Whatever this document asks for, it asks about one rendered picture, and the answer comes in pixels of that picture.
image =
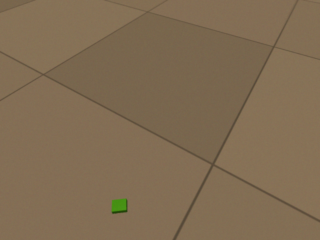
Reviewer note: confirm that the small box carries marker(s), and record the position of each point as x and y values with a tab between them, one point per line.
119	206

